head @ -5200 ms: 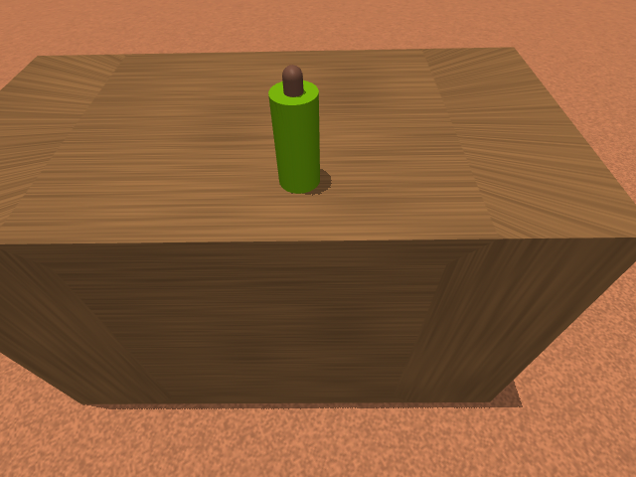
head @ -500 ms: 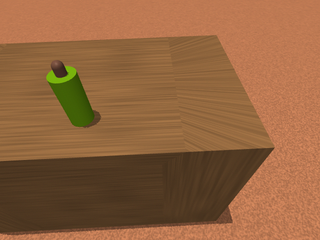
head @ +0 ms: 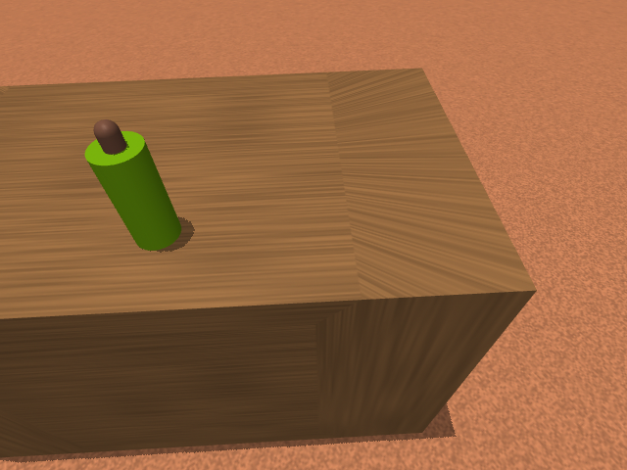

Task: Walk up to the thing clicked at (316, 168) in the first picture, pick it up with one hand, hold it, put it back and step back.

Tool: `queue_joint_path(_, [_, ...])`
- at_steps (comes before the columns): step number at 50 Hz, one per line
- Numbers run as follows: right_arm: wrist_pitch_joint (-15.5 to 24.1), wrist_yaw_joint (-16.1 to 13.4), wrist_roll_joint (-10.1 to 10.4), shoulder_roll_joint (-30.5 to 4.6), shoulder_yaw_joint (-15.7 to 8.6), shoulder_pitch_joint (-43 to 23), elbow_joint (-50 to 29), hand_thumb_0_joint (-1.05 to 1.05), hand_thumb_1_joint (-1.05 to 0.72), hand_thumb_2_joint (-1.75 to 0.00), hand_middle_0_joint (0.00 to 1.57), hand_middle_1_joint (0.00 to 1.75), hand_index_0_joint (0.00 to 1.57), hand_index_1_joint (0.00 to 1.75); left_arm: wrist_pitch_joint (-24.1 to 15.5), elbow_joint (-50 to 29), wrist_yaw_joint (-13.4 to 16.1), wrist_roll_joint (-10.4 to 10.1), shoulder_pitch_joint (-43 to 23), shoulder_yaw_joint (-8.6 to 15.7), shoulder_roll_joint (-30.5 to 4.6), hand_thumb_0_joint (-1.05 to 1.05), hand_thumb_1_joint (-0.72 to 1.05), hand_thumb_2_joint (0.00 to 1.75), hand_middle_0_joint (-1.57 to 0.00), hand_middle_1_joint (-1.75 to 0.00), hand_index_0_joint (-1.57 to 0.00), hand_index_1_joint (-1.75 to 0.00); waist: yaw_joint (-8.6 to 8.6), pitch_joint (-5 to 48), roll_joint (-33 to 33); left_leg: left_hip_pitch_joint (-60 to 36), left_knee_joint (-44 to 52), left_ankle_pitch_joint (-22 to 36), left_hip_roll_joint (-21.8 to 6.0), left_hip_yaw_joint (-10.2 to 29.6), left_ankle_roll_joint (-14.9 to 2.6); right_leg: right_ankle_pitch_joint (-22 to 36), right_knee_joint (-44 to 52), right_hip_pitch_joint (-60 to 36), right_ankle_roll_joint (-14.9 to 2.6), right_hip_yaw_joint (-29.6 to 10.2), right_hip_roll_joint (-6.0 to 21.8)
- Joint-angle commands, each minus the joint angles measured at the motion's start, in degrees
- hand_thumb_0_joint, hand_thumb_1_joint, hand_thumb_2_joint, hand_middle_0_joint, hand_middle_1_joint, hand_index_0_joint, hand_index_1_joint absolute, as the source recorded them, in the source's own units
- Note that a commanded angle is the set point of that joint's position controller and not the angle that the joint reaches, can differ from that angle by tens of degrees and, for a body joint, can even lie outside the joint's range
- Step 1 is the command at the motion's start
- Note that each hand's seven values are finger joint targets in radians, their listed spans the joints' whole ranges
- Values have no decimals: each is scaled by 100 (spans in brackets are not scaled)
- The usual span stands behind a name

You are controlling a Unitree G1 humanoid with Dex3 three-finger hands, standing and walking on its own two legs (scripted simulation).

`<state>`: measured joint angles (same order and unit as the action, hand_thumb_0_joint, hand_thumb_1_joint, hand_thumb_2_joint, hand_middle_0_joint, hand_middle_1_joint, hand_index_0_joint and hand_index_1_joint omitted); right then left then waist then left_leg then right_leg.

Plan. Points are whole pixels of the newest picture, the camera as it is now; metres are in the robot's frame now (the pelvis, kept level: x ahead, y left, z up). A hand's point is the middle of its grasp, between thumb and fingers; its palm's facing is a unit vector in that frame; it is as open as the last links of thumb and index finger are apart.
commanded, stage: stand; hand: left
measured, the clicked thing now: (134, 185) +0.46 +0.27 +0.12
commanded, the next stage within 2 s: rise first in 0.60 s
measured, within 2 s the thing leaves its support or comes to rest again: neither
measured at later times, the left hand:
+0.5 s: hand out of the picture +0.07 +0.25 -0.16, palm faces -0.03 -0.94 -0.35, open 7.4 cm
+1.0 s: hand (149, 449) +0.18 +0.25 -0.11, palm faces +0.19 -0.93 -0.31, open 12.2 cm
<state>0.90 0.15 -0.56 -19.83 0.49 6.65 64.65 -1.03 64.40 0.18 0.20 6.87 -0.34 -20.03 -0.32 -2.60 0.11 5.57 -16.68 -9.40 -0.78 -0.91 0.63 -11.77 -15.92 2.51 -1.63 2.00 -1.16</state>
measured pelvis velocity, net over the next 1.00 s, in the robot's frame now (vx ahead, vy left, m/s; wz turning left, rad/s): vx -0.01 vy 0.00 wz -0.01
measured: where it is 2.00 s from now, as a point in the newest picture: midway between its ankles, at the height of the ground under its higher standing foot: outside the picture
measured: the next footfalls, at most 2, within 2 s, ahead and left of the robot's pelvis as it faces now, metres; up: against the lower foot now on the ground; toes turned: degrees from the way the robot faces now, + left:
none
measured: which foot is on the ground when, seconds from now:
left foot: down 0.00-1.00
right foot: down 0.00-1.00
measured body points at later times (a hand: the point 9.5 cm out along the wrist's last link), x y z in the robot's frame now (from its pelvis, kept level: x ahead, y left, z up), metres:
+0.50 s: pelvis +0.01 +0.00 +0.00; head +0.02 +0.00 +0.45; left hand +0.08 +0.30 -0.13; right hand +0.08 -0.30 -0.14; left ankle +0.00 +0.13 -0.75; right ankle -0.03 -0.10 -0.75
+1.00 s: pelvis -0.01 +0.00 -0.01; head +0.02 +0.00 +0.44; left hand +0.16 +0.30 -0.08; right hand +0.15 -0.27 -0.11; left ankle +0.00 +0.13 -0.75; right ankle -0.03 -0.10 -0.75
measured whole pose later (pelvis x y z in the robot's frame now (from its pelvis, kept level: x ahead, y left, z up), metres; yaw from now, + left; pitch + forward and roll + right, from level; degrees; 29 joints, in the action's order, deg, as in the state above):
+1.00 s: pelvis -0.01 +0.00 -0.01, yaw +0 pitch +3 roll +0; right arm 3.5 -3.4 3.4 -15.3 -5.5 4.5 47.7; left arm -3.2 40.6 3.3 -3.3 6.3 6.8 -16.4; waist 0.6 -0.5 0.5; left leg 15.1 -23.8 -11.5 -0.4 -1.4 0.1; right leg -14.6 -24.7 12.9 -1.3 1.6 -0.6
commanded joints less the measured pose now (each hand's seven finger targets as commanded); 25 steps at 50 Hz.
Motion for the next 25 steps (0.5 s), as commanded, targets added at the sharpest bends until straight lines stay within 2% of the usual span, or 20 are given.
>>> queue_joint_path(1, [101,-108,13,-1221,-208,-242,-330,0,-90,-90,20,30,20,30,-100,-342,69,34,-146,246,-1260,0,90,90,-20,-30,-20,-30,17,446,-44,-293,32,1196,-749,585,-185,1414,213,84,7,-705,938])
queue_joint_path(10, [99,-97,12,-1219,-188,-233,-306,0,-90,-90,20,30,20,30,-90,-318,50,24,-147,240,-1235,0,90,90,-20,-30,-20,-30,32,315,50,-164,134,885,-740,615,-177,1049,282,158,-5,-738,927])
queue_joint_path(14, [99,-95,24,-1225,-191,-261,-313,0,-90,-90,20,30,20,30,-96,-300,53,27,-119,239,-1240,0,90,90,-20,-30,-20,-30,41,349,-8,-221,142,960,-741,633,-180,1062,273,185,11,-724,902])
queue_joint_path(20, [106,-108,11,-1239,-203,-191,-313,0,-90,-90,20,30,20,30,-108,-329,62,19,-164,244,-1240,0,90,90,-20,-30,-20,-30,5,577,7,-351,8,1337,-760,558,-186,1564,176,0,-9,-739,966])
queue_joint_path(25, [103,-111,16,-1224,-192,-243,-318,0,-90,-90,20,30,20,30,-101,-308,72,19,-120,238,-1241,0,90,90,-20,-30,-20,-30,37,500,11,-351,25,1514,-767,578,-186,1704,151,38,17,-681,930])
